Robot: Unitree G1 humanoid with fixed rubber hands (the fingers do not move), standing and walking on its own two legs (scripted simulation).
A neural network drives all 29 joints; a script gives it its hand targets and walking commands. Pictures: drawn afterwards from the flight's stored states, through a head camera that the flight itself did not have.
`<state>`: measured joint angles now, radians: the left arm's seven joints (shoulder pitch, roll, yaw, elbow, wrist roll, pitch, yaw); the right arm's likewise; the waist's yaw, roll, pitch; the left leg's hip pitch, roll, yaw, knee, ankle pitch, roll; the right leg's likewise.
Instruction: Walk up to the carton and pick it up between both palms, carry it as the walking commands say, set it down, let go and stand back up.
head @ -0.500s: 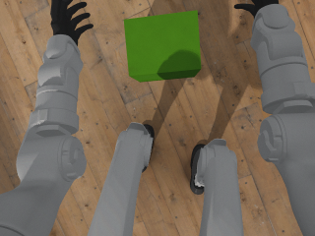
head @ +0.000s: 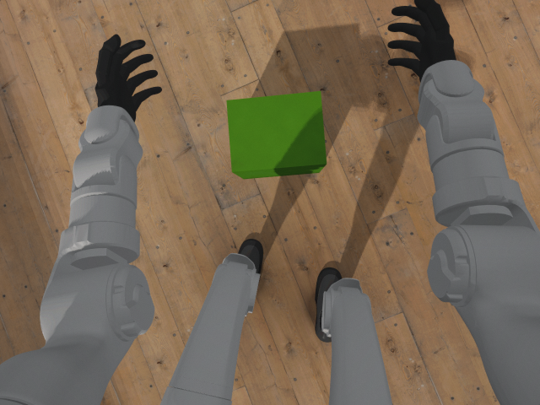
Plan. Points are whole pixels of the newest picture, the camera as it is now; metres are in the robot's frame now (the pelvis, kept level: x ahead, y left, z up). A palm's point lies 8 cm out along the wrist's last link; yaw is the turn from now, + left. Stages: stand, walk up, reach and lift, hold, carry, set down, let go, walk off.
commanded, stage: set down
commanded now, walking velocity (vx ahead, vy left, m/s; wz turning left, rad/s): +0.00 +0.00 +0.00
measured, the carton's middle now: (277, 140) +0.51 +0.09 -0.54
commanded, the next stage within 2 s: let go in 0.08 s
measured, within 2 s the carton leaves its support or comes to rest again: neither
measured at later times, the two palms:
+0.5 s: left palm (84, 164) +0.36 +0.27 -0.03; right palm (466, 159) +0.43 -0.14 -0.04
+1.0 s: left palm (27, 289) +0.25 +0.23 +0.07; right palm out of the picture +0.29 -0.22 +0.06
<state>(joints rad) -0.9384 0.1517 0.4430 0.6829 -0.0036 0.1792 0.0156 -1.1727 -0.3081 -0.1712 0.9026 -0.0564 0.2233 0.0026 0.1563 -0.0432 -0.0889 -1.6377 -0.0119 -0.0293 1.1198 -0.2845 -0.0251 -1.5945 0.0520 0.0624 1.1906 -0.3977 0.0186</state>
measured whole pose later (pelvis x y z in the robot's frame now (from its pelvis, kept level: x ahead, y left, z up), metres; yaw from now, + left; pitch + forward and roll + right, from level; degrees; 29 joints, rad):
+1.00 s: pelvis +0.09 +0.00 +0.14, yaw +2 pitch +5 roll +0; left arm 0.21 0.20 0.05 0.43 0.00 0.03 -0.08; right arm 0.15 -0.17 -0.07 0.49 -0.01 0.03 0.02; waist 0.04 0.01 0.03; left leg -0.31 -0.02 -0.06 0.44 -0.22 -0.02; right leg -0.24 0.02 0.05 0.46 -0.30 -0.01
